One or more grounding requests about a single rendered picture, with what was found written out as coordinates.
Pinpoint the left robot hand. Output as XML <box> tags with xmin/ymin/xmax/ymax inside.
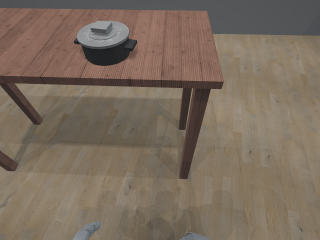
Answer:
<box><xmin>72</xmin><ymin>221</ymin><xmax>101</xmax><ymax>240</ymax></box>

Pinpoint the knob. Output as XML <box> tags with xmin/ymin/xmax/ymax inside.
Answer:
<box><xmin>91</xmin><ymin>20</ymin><xmax>113</xmax><ymax>34</ymax></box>

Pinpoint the table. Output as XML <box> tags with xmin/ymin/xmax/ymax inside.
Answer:
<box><xmin>0</xmin><ymin>8</ymin><xmax>224</xmax><ymax>179</ymax></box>

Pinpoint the pot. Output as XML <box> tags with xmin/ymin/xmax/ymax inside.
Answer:
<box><xmin>74</xmin><ymin>38</ymin><xmax>137</xmax><ymax>66</ymax></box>

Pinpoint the lid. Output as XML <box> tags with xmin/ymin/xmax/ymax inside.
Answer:
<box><xmin>77</xmin><ymin>20</ymin><xmax>130</xmax><ymax>49</ymax></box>

